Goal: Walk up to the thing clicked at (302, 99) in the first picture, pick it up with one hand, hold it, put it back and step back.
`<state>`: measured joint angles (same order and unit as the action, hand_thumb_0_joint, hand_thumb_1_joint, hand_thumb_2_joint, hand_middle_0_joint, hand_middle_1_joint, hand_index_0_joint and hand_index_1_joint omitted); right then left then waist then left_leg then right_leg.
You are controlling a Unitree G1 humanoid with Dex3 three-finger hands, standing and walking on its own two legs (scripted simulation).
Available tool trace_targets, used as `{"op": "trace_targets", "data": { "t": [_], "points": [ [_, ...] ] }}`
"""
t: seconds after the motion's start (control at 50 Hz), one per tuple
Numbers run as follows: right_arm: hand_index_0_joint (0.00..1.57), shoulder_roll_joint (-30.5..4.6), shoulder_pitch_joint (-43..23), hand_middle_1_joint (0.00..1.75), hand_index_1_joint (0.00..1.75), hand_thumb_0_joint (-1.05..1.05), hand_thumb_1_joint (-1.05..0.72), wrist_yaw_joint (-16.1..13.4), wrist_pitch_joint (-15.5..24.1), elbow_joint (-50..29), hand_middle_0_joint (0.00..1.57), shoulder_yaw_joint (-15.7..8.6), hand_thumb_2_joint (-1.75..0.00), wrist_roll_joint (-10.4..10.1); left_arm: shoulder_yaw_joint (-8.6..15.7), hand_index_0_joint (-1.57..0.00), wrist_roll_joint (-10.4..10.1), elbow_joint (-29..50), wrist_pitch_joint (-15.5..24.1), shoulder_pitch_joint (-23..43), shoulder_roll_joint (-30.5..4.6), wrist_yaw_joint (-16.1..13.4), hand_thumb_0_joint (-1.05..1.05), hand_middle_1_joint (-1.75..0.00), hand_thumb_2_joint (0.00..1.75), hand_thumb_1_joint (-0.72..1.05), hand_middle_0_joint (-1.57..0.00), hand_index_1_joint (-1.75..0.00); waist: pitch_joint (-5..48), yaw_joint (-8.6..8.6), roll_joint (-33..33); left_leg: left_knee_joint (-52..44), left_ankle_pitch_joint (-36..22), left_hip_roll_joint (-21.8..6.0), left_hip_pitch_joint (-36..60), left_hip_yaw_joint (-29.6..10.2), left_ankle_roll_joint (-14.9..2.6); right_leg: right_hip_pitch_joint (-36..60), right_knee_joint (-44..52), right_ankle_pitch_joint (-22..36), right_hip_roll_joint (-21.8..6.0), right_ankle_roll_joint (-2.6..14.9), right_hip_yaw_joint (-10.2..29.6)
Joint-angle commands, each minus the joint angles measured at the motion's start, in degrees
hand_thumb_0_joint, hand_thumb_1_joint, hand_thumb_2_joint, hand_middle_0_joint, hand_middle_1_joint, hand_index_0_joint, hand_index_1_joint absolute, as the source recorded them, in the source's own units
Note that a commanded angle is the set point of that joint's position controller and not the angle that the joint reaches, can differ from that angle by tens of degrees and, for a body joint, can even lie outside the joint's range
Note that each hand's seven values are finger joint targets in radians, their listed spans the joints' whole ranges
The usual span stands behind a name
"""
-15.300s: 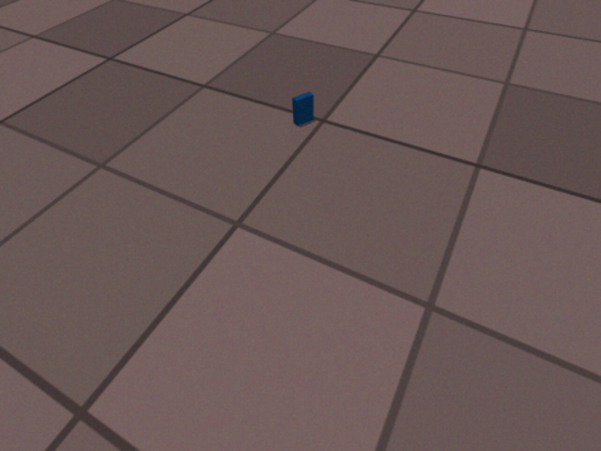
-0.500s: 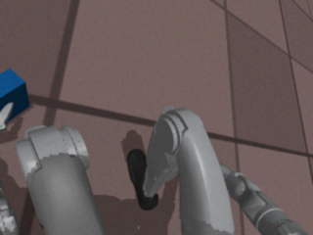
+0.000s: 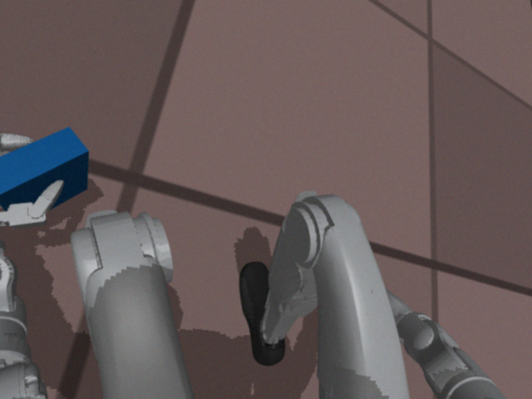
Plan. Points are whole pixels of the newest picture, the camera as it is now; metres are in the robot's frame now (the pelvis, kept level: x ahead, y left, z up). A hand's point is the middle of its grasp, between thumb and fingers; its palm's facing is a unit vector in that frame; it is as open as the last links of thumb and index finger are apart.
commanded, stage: settle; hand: left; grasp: from the side
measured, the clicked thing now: (41, 181) +0.39 +0.27 -0.18
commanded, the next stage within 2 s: lift in 1.50 s
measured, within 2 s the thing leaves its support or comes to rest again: neither
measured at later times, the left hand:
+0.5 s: hand (12, 160) +0.37 +0.27 -0.03, palm faces +0.27 -0.96 -0.08, open 8.5 cm
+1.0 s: hand (10, 137) +0.37 +0.27 +0.02, palm faces +0.28 -0.96 -0.07, open 8.6 cm
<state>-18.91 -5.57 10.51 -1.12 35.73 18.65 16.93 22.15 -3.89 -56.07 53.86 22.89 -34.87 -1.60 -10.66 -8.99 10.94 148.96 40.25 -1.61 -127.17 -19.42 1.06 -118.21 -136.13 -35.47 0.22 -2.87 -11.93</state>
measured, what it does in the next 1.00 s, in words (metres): rises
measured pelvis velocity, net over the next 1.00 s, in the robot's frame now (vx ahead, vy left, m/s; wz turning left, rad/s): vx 0.03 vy -0.02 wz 0.16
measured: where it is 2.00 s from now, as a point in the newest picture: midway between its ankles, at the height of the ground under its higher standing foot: (202, 354)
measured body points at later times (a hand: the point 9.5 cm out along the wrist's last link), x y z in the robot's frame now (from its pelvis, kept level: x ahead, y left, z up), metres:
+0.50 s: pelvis +0.02 -0.01 +0.03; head +0.21 +0.09 +0.43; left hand +0.35 +0.32 -0.02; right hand +0.22 -0.24 -0.08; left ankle +0.08 +0.13 -0.26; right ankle +0.14 -0.13 -0.26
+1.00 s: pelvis +0.03 -0.02 +0.07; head +0.22 +0.05 +0.47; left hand +0.35 +0.32 +0.03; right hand +0.24 -0.25 -0.06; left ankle +0.08 +0.13 -0.26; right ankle +0.14 -0.13 -0.26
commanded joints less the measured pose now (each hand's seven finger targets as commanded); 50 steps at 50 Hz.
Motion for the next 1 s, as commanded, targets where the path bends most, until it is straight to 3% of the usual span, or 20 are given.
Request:
{"op": "trace_targets", "data": {
  "t": [0.0,0.02,0.04,0.06,0.14,0.3,0.42,0.44,0.5,0.52,0.6,0.64,0.7,0.72,0.74,0.82,0.86,0.92,0.94,0.98],
  "points": [
    [0.2,-17.7,3.6,0.3,0.3,0.0,-0.92,-1.4,0.4,-1.2,0.2,-9.0,-0.9,-1.7,-0.1,-1.3,-2.4,18.5,4.4,16.5,-7.0,0.8,0.0,-1.32,1.17,0.39,-1.3,-1.33,37.6,-3.16,-31.3,-22.1,-3.5,-1.2,25.1,7.6,0.23,10.7,9.8,8.0,3.0,4.5,-2.6],
    [0.2,-17.3,3.7,0.3,0.3,0.0,-0.91,-1.4,0.3,-1.5,0.2,-9.1,-0.9,-2.1,-1.5,-1.3,-2.7,16.2,3.4,14.7,-4.3,1.1,0.0,-1.33,1.18,0.38,-1.3,-1.34,37.0,-3.76,-29.3,-22.6,-1.8,-0.9,23.6,7.6,-0.04,10.9,10.7,6.6,2.9,4.36,-2.5],
    [0.2,-17.4,3.8,0.3,0.3,0.0,-0.91,-1.5,0.5,-1.4,0.2,-9.8,-0.9,-2.5,-1.1,-1.31,-3.0,18.1,3.0,15.4,-4.0,1.3,0.0,-1.33,1.18,0.41,-1.31,-1.34,36.8,-2.74,-29.4,-23.5,-1.4,-0.9,24.0,7.5,0.05,9.5,10.5,6.2,2.6,4.44,-2.4],
    [0.2,-17.1,4.5,0.3,0.3,0.0,-0.91,-1.7,0.4,-1.2,0.2,-10.5,-0.9,-2.9,0.3,-1.3,-2.7,21.3,2.6,16.7,-6.3,1.4,0.0,-1.34,1.19,0.4,-1.31,-1.35,38.9,-1.68,-30.4,-23.8,-1.4,-1.0,25.2,7.8,0.03,9.7,10.7,6.0,2.6,4.5,-2.0],
    [0.2,-15.5,5.8,0.3,0.3,0.0,-0.91,-2.0,0.2,-1.2,0.2,-12.7,-0.9,-5.0,-2.7,-1.33,-3.4,22.8,-0.8,14.5,-2.0,3.4,0.0,-1.35,1.2,0.41,-1.33,-1.36,41.4,-0.9,-29.7,-25.2,-1.6,-0.3,24.4,9.4,-0.28,9.0,11.4,5.7,2.2,4.83,-0.6],
    [0.2,-13.4,7.8,0.3,0.3,0.0,-0.91,-3.7,-0.1,-1.3,0.2,-15.9,-0.9,-8.4,-0.8,-1.33,-5.3,26.5,-4.9,12.9,-1.1,6.9,0.0,-1.37,1.2,0.36,-1.33,-1.38,46.6,2.48,-26.5,-27.2,-3.0,0.3,24.5,11.8,-0.93,10.2,13.1,5.1,1.5,5.0,1.9],
    [0.2,-11.4,9.3,0.3,0.3,0.0,-0.91,-5.0,0.1,-1.1,0.2,-17.7,-0.9,-10.2,0.8,-1.29,-7.3,29.8,-7.4,13.4,-0.2,8.9,0.0,-1.35,1.19,0.31,-1.3,-1.36,50.9,3.19,-22.8,-26.7,-5.5,0.7,22.9,14.1,-1.75,14.4,15.3,6.7,1.2,4.65,4.1],
    [0.2,-11.2,9.6,0.3,0.3,0.0,-0.91,-5.1,0.0,-1.3,0.2,-17.9,-0.9,-10.4,-0.3,-1.29,-7.4,28.6,-8.1,12.2,1.3,9.3,0.0,-1.35,1.2,0.29,-1.29,-1.37,51.3,2.78,-22.0,-26.7,-6.2,0.7,23.1,14.2,-1.77,14.7,15.5,7.2,1.1,4.61,4.4],
    [0.2,-10.7,9.4,0.3,0.3,0.0,-0.91,-5.7,0.2,-1.8,0.2,-18.7,-0.9,-11.0,0.3,-1.29,-7.4,30.0,-8.9,13.0,1.3,9.9,0.0,-1.35,1.2,0.28,-1.29,-1.37,52.4,3.18,-20.9,-27.1,-6.8,0.8,23.4,14.8,-1.94,15.4,16.4,7.3,0.8,4.55,5.1],
    [0.2,-10.5,10.1,0.3,0.3,0.0,-0.91,-5.9,0.2,-1.3,0.2,-19.2,-0.9,-11.2,1.9,-1.28,-7.6,33.0,-8.9,14.4,-0.4,9.9,0.0,-1.36,1.21,0.23,-1.28,-1.37,53.7,4.36,-21.3,-27.4,-7.1,0.8,24.0,15.2,-1.88,16.0,16.7,7.2,0.7,4.62,5.7],
    [0.2,-10.2,10.2,0.3,0.3,0.0,-0.92,-6.4,0.7,-2.1,0.2,-20.2,-0.9,-11.8,0.7,-1.29,-7.9,30.1,-10.8,10.2,3.1,11.0,0.0,-1.37,1.22,0.23,-1.3,-1.39,53.4,4.0,-18.2,-28.2,-6.8,0.8,23.5,15.9,-2.31,17.4,18.6,6.6,0.4,4.31,6.3],
    [0.2,-9.7,10.7,0.3,0.3,0.0,-0.92,-6.6,0.9,-1.7,0.2,-20.5,-0.9,-12.0,1.7,-1.3,-7.9,34.5,-10.7,13.7,0.9,11.2,0.0,-1.37,1.21,0.2,-1.31,-1.39,55.7,4.86,-18.3,-28.3,-7.7,0.9,23.4,16.3,-2.43,19.4,19.1,6.9,0.2,4.25,7.3],
    [0.2,-9.4,10.9,0.3,0.3,0.0,-0.92,-6.9,1.2,-1.8,0.2,-21.0,-0.9,-12.4,0.8,-1.31,-8.3,34.0,-11.8,14.2,3.4,11.6,0.0,-1.38,1.23,0.18,-1.32,-1.4,55.1,4.61,-18.9,-29.7,-7.4,0.8,25.3,16.4,-2.2,17.2,19.4,6.5,0.3,4.66,7.0],
    [0.2,-9.5,11.2,0.3,0.3,0.0,-0.91,-7.1,1.3,-1.6,0.2,-21.4,-0.9,-12.5,2.2,-1.31,-8.1,32.9,-12.0,12.7,2.8,11.3,0.0,-1.39,1.24,0.21,-1.32,-1.41,54.7,5.27,-18.6,-30.1,-7.5,0.8,25.4,16.5,-2.16,17.7,19.7,6.3,0.3,4.63,7.1],
    [0.2,-9.5,10.9,0.3,0.3,0.0,-0.92,-7.2,1.3,-1.6,0.2,-21.4,-0.9,-12.6,1.1,-1.32,-8.0,28.6,-12.7,9.6,4.9,11.6,0.0,-1.4,1.24,0.21,-1.33,-1.42,53.3,4.94,-17.5,-30.2,-8.6,0.8,25.5,16.4,-2.23,17.4,19.7,7.2,0.2,4.64,6.9],
    [0.2,-9.0,11.7,0.3,0.3,0.0,-0.91,-7.5,1.6,-1.6,0.2,-21.9,-0.9,-12.8,2.8,-1.34,-7.8,34.1,-12.4,12.1,2.3,11.8,0.0,-1.42,1.26,0.2,-1.35,-1.44,56.2,6.15,-19.0,-31.6,-9.5,0.8,28.1,16.6,-2.1,18.6,20.3,7.6,0.0,4.76,7.4],
    [0.2,-9.1,11.3,0.3,0.3,0.0,-0.91,-7.5,2.1,-2.0,0.2,-22.2,-0.9,-13.0,0.9,-1.33,-7.9,31.7,-13.0,11.5,5.6,12.4,0.0,-1.4,1.26,0.23,-1.34,-1.43,54.5,4.82,-17.6,-31.8,-9.2,0.7,27.7,16.5,-2.21,17.0,20.6,7.3,0.0,4.8,7.3],
    [0.2,-8.7,12.2,0.3,0.3,0.0,-0.91,-7.8,2.3,-1.3,0.2,-22.4,-0.9,-12.8,3.0,-1.35,-7.8,35.0,-12.4,14.1,2.8,12.0,0.0,-1.42,1.28,0.2,-1.36,-1.45,56.9,5.93,-18.8,-32.5,-9.9,0.7,29.7,16.7,-2.08,18.8,21.2,7.7,-0.1,4.79,7.8],
    [0.2,-8.5,11.9,0.3,0.3,0.0,-0.92,-7.7,2.4,-1.6,0.2,-22.3,-0.9,-12.9,1.0,-1.36,-7.7,30.8,-13.2,11.0,5.4,12.5,0.0,-1.43,1.28,0.2,-1.37,-1.46,55.2,5.18,-18.3,-32.6,-10.0,0.8,29.1,16.8,-2.18,18.4,21.4,7.7,-0.2,4.77,7.8],
    [0.2,-8.5,12.3,0.3,0.3,0.0,-0.91,-7.8,2.7,-1.2,0.2,-22.6,-0.9,-12.8,2.4,-1.36,-7.7,35.1,-12.7,15.5,3.0,12.5,0.0,-1.43,1.29,0.19,-1.37,-1.46,56.6,5.67,-18.5,-32.6,-9.8,0.7,29.2,17.1,-2.26,19.0,21.9,7.6,-0.1,4.79,8.4]
  ]
}}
